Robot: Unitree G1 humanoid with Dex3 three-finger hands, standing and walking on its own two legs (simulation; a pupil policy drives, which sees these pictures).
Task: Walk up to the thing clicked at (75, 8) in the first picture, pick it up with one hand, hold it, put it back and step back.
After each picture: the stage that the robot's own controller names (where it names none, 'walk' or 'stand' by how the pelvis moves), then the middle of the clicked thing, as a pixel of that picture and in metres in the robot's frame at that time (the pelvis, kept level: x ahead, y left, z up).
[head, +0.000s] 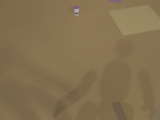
stand; (76, 10) +1.89 +0.12 -0.72
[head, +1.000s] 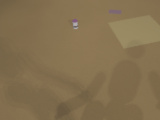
walk; (75, 24) +1.74 +0.26 -0.72
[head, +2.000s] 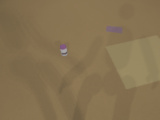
walk; (63, 50) +1.11 +0.30 -0.72
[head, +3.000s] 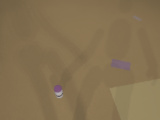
walk; (58, 91) +0.65 +0.27 -0.71
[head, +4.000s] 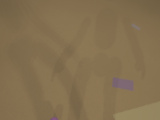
walk; out of the picture +0.38 +0.22 -0.70
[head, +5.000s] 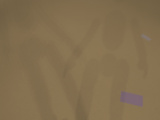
stand; out of the picture +0.29 +0.21 -0.72
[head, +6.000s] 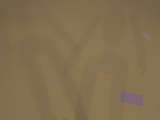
stand; out of the picture +0.28 +0.20 -0.73
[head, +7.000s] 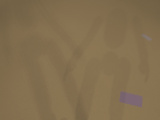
stand; out of the picture +0.29 +0.21 -0.73
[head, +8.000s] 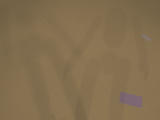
stand; out of the picture +0.28 +0.21 -0.73
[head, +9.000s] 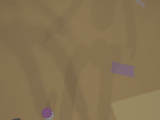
go down; (48, 114) +0.31 +0.22 -0.64
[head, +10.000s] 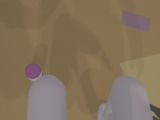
go down; (34, 73) +0.37 +0.23 -0.31
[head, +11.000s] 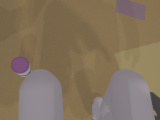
close in; (22, 67) +0.37 +0.24 -0.28
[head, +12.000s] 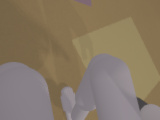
close; out of the picture +0.36 +0.26 -0.22
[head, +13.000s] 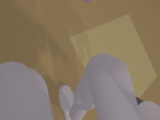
close; out of the picture +0.36 +0.27 -0.22
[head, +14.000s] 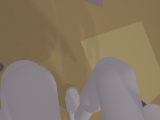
lift; out of the picture +0.34 +0.25 -0.20
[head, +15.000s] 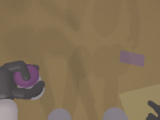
lift; (30, 83) +0.31 +0.19 -0.01
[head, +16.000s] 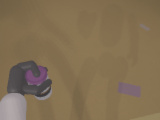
hold; (39, 83) +0.32 +0.17 +0.01
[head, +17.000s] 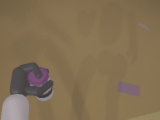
hold; (41, 84) +0.32 +0.17 +0.00
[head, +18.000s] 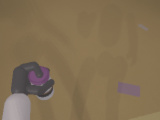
crouch; (42, 83) +0.33 +0.17 +0.01
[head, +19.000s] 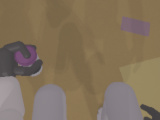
crouch; (29, 62) +0.39 +0.19 -0.10
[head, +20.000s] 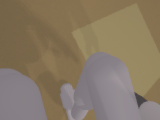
lower; out of the picture +0.39 +0.27 -0.22
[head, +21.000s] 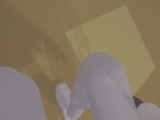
lower; out of the picture +0.39 +0.28 -0.22
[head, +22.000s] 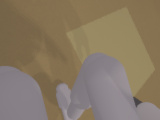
lower; out of the picture +0.39 +0.28 -0.22
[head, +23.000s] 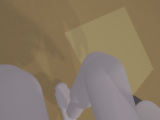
lower; out of the picture +0.39 +0.27 -0.22
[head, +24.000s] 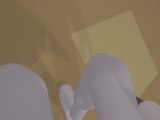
loosen; out of the picture +0.37 +0.27 -0.22
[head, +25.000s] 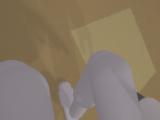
withdraw; out of the picture +0.37 +0.26 -0.22
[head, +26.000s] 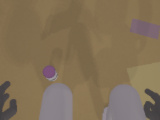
walk; (50, 73) +0.40 +0.20 -0.42
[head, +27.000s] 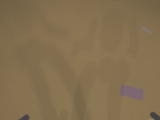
stand; out of the picture +0.32 +0.19 -0.66
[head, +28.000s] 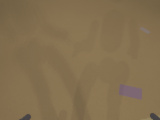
stand; out of the picture +0.33 +0.20 -0.67
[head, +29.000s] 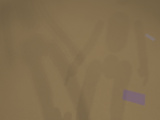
stand; out of the picture +0.34 +0.18 -0.71
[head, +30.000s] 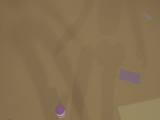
walk; (60, 111) +0.37 +0.15 -0.70
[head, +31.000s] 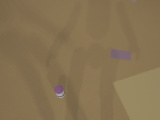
walk; (59, 91) +0.52 +0.21 -0.69
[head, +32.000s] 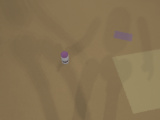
walk; (64, 57) +0.86 +0.20 -0.69
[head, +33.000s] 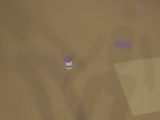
stand; (68, 62) +0.96 +0.18 -0.71
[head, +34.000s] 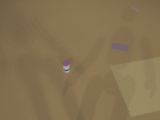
stand; (66, 66) +0.96 +0.20 -0.73
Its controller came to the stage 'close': yes
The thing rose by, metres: 0.71
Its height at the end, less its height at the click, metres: +0.00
